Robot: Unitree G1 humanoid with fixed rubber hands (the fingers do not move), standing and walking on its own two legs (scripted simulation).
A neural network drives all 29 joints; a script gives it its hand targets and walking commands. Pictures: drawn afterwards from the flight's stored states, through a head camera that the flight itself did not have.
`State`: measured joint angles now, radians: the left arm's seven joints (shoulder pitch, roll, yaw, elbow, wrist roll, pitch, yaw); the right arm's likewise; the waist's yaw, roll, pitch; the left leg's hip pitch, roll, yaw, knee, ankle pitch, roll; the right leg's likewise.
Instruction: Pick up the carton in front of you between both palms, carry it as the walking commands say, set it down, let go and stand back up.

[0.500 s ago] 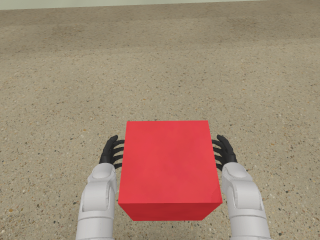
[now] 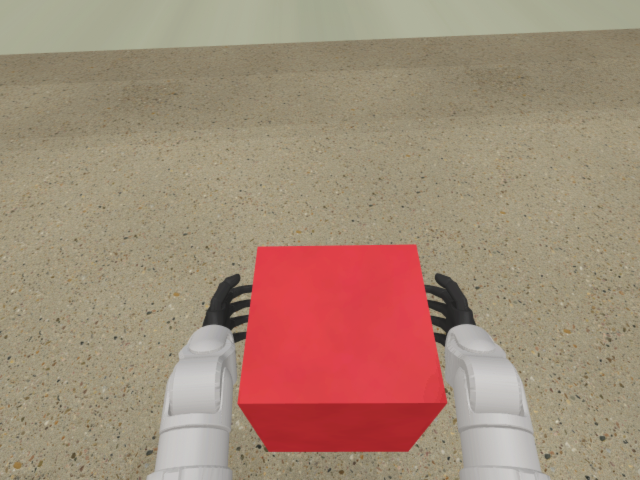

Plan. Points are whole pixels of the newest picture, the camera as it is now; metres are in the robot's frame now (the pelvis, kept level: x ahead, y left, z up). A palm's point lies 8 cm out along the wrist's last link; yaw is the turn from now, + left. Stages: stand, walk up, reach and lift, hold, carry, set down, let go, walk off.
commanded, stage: carry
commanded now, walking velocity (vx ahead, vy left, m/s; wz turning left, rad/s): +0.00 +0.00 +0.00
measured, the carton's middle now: (337, 355) +0.30 +0.00 -0.04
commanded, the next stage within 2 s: hold in 1.28 s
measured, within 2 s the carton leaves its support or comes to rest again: neither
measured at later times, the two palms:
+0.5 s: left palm (208, 367) +0.25 +0.16 +0.03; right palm (459, 368) +0.25 -0.14 +0.03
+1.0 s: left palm (200, 395) +0.22 +0.16 +0.04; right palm (468, 397) +0.22 -0.14 +0.04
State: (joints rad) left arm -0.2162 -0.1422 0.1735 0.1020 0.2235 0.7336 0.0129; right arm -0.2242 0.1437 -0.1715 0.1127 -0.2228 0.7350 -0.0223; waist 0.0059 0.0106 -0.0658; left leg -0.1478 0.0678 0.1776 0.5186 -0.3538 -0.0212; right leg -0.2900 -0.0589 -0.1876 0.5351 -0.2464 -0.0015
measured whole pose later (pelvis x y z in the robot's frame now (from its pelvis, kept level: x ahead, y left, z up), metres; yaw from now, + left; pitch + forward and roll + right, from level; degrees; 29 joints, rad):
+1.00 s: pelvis -0.08 +0.01 +0.00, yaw +0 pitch +1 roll +0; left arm -0.25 -0.15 0.20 0.19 0.24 0.73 0.01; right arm -0.25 0.15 -0.20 0.19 -0.25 0.73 -0.01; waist 0.00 0.00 -0.07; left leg -0.21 0.04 0.18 0.51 -0.32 0.03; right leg -0.33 -0.08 -0.18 0.49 -0.17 -0.01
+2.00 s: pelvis -0.09 -0.04 +0.00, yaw +12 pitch -9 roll +0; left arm -0.34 -0.17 0.30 0.34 0.31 0.69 -0.03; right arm -0.32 0.17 -0.28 0.29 -0.32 0.73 0.00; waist -0.01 0.03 0.05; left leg -0.04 0.01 -0.03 0.42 -0.23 0.00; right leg -0.10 0.02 -0.03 0.41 -0.16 -0.03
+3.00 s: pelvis -0.13 -0.03 -0.11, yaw +13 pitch +33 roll +1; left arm -0.68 -0.19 0.46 0.49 0.22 0.19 0.09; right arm -0.77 0.03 -0.43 0.61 -0.27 0.21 0.06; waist -0.02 0.04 -0.06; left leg -1.32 -0.05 -0.01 1.14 -0.41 0.00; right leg -1.38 0.00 0.04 1.12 -0.32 0.01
